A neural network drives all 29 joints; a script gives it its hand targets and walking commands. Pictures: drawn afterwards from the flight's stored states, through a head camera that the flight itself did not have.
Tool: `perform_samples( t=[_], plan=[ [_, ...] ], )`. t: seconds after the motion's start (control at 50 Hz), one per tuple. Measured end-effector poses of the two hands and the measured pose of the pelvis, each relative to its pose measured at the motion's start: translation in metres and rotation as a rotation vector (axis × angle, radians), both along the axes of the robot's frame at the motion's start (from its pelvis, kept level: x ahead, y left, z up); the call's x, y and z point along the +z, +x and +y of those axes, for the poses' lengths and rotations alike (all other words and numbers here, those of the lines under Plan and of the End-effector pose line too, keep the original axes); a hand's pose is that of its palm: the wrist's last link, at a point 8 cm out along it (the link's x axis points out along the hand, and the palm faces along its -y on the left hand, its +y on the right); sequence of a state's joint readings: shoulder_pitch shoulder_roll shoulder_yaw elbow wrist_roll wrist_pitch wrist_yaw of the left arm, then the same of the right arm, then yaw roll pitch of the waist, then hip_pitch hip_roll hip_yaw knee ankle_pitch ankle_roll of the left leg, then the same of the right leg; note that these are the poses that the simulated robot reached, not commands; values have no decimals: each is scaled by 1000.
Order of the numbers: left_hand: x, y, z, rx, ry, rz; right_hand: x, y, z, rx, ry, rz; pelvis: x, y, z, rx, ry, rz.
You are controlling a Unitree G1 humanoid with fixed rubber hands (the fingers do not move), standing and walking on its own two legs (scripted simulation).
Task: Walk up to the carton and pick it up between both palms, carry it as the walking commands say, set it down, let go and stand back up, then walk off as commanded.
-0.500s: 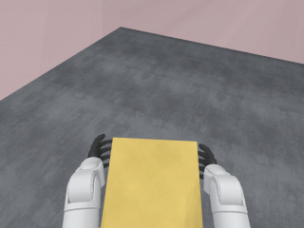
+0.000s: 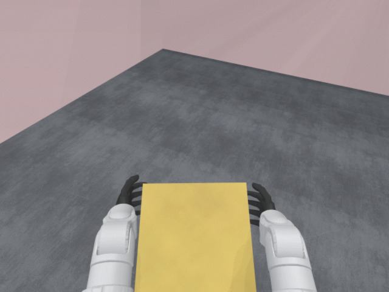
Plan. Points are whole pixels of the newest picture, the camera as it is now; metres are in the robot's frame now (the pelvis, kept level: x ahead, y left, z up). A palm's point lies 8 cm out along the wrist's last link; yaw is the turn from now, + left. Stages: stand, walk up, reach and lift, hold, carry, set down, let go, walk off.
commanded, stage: hold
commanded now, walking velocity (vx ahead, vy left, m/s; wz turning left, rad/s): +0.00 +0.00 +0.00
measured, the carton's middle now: (195, 236) +0.27 -0.01 -0.05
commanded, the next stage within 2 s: set down in 0.44 s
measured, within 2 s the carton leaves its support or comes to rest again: neither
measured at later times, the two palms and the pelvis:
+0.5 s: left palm (128, 207) +0.29 +0.13 +0.05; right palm (269, 213) +0.26 -0.17 +0.04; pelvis -0.01 -0.01 +0.00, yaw +0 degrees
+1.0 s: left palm (129, 215) +0.32 +0.14 -0.02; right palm (252, 226) +0.28 -0.16 -0.05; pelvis +0.00 +0.00 -0.02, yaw +1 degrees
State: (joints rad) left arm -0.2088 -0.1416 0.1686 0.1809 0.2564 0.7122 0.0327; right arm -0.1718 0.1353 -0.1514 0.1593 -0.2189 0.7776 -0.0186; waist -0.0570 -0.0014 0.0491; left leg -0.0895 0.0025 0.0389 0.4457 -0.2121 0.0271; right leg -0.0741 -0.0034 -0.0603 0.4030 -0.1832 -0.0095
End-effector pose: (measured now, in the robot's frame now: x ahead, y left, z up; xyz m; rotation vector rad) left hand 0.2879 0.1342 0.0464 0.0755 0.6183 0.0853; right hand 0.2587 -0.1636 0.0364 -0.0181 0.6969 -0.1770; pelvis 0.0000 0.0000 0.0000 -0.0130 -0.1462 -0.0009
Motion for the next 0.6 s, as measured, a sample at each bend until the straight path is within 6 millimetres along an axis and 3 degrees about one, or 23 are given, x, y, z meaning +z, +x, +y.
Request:
perform_samples(
  t=[0.26,0.5,0.6],
  plan=[
    [-8,-8,-8,1,-13,43,-14,-10,-7,-20,8,47,-1,-14,-6,14,6,-14],
    [4,3,-7,1,-40,-10,3,5,-7,-13,-22,2,-1,-11,-9,6,4,-15],
    [-9,9,-6,10,-76,41,-20,9,-5,-17,-15,79,-4,-12,-6,13,4,-11]
  ],
)
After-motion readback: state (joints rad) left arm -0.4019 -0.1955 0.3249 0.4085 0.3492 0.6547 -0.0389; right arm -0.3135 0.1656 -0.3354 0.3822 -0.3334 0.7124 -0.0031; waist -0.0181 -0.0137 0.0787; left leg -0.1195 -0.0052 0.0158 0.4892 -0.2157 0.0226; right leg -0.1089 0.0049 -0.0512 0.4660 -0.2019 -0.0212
